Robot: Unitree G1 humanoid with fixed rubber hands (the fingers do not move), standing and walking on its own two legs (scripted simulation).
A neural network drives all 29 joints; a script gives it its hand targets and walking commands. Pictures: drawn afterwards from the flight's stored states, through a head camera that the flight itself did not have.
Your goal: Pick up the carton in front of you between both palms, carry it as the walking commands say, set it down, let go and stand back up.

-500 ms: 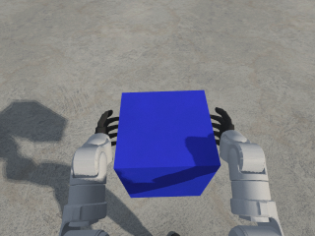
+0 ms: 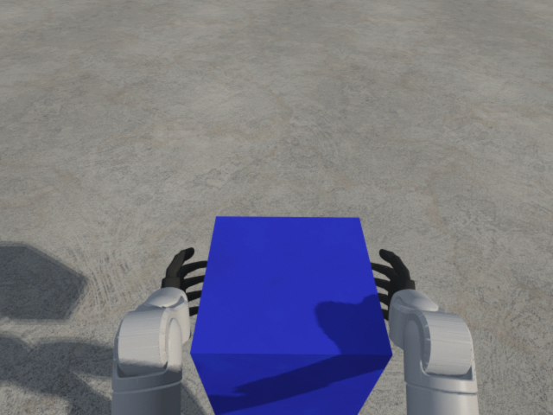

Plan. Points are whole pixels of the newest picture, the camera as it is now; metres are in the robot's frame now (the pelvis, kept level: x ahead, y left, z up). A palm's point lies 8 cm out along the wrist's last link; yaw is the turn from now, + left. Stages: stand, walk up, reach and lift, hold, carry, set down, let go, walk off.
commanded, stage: carry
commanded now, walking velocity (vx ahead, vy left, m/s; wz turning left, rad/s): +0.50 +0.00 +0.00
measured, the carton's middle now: (286, 322) +0.27 +0.00 +0.00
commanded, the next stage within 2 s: none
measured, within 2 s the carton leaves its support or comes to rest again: neither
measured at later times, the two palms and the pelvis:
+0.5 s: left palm (218, 173) +0.54 +0.12 +0.06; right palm (367, 170) +0.56 -0.18 +0.06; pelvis +0.29 -0.04 +0.00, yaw +4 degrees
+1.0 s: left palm (211, 92) +0.86 +0.17 +0.07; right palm (326, 92) +0.86 -0.13 +0.08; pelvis +0.60 +0.03 +0.00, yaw +0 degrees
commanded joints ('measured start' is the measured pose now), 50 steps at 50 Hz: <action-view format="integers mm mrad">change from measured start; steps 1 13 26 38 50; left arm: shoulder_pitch -497 -485 -491 -419 -514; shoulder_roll -923 -858 -996 -824 -966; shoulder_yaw -724 -724 -737 -705 -742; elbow -82 -95 -120 -151 -129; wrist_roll -408 -404 -441 -403 -411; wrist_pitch -17 9 -47 10 -10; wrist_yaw -250 -244 -274 -256 -247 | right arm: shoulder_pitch -505 -448 -474 -434 -516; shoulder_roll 931 853 993 840 962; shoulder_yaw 704 678 734 706 700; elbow -112 -92 -128 -183 -164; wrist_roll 433 389 396 389 431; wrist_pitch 2 25 -24 34 13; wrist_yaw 283 278 273 258 290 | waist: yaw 12 3 40 46 13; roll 124 169 -85 -137 130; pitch -203 -42 -242 -71 -219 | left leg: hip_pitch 266 379 -295 -171 339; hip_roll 282 227 96 45 293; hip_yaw -309 -122 -167 -9 -279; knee -263 -202 605 66 -231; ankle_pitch -65 274 -113 114 66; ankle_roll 56 35 -61 -60 49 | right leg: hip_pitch -141 -112 497 527 -146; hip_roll -51 -5 -250 -179 -52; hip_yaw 21 -108 158 -49 19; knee -86 -545 -874 -828 -44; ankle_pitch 97 285 246 431 107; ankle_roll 11 0 -132 -81 2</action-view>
